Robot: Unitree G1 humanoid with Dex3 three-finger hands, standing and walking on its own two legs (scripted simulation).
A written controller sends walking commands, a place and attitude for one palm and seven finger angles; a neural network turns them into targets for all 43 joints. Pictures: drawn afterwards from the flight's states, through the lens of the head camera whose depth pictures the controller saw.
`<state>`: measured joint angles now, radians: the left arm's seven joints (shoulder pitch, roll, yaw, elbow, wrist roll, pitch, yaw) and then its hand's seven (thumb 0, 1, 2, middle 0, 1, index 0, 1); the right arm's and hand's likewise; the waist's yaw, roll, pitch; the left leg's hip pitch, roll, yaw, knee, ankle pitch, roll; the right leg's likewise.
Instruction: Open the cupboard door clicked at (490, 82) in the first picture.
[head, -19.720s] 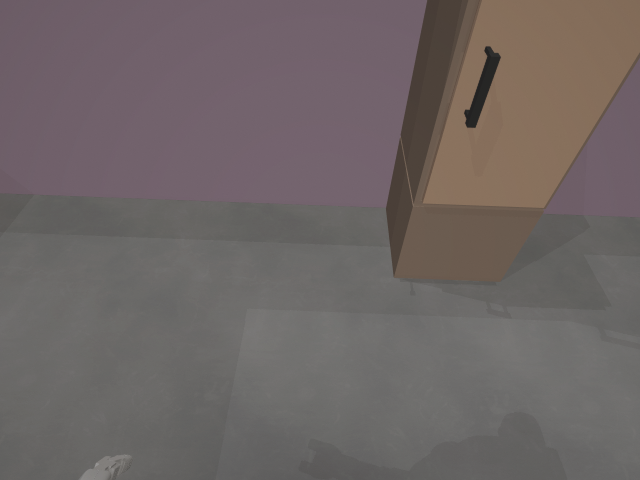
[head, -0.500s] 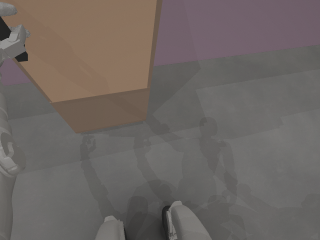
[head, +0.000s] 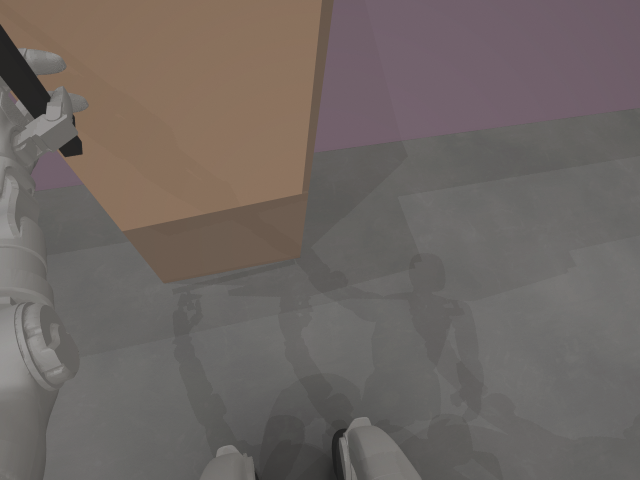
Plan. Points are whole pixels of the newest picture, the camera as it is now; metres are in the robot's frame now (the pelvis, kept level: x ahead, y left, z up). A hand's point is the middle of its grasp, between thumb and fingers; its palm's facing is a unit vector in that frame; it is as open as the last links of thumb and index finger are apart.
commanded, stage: pull the door open along its arc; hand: left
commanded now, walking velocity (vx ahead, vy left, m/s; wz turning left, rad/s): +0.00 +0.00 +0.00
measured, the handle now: (36, 85) +0.57 +0.26 +0.10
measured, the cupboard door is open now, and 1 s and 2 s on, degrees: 3 50 52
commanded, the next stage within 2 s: open thumb and fingers to let go in 0.74 s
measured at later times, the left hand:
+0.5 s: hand (145, 224) +0.38 +0.14 +0.09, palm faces +0.41 -0.91 +0.05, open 5.8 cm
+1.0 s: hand (247, 267) +0.33 +0.05 +0.10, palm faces +0.51 -0.86 -0.05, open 6.2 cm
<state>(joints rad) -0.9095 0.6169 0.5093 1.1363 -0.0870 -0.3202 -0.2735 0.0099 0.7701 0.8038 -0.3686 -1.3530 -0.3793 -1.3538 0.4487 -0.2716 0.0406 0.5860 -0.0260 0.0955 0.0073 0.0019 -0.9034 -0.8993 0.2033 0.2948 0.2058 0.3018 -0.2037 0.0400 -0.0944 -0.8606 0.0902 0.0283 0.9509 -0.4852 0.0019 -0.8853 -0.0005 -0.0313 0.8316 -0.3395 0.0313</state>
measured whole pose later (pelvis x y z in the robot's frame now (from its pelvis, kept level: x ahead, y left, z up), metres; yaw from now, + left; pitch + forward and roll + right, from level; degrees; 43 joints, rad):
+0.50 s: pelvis +0.00 -0.01 +0.02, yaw +2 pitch +13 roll -1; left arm -0.31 0.01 0.16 0.43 -0.05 -0.26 0.35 0.01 0.71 0.74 -0.36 -1.35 -0.38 -1.35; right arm 0.26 -0.22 -0.01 0.56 -0.03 0.01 0.05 0.01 -0.91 -0.90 0.20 0.29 0.20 0.30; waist -0.05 0.04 -0.12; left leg -0.61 0.06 0.03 0.82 -0.44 -0.02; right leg -0.67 -0.03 -0.03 0.79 -0.35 0.02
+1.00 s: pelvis +0.00 -0.06 +0.02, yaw +5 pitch +7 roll +1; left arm -0.15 -0.13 -0.14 0.28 0.08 -0.11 0.66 0.01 0.63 0.76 -0.38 -1.33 -0.38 -1.34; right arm 0.14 -0.19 -0.01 0.64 -0.08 0.03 -0.01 0.01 -0.90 -0.90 0.20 0.29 0.20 0.30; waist -0.01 0.04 -0.08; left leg -0.49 0.06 -0.03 0.76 -0.40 -0.06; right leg -0.55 -0.03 -0.09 0.80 -0.37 -0.04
